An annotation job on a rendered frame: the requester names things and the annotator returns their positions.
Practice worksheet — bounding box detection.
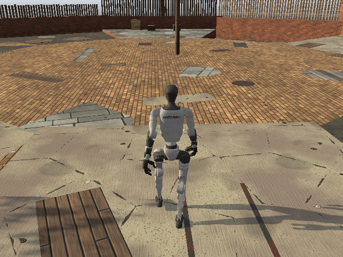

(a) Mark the left robot hand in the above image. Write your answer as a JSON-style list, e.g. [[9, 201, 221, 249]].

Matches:
[[143, 159, 155, 176]]

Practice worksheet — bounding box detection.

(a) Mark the left robot foot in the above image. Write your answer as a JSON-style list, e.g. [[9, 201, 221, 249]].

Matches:
[[155, 196, 163, 207]]

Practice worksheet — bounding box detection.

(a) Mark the robot torso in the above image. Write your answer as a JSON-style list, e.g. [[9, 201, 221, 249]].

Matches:
[[159, 105, 184, 161]]

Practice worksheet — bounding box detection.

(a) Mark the robot left forearm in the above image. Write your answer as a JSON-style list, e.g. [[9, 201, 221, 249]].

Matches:
[[144, 131, 154, 160]]

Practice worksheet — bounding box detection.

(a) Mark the robot left upper arm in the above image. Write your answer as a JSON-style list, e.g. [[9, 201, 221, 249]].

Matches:
[[149, 108, 160, 139]]

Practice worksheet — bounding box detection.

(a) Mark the robot right upper arm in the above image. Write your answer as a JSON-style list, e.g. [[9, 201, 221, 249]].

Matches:
[[183, 108, 195, 136]]

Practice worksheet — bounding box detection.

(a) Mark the right robot hand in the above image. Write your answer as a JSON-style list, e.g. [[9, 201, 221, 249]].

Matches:
[[185, 146, 198, 156]]

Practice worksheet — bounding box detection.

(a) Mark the robot right forearm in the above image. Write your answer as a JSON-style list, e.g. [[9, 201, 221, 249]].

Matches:
[[189, 130, 197, 148]]

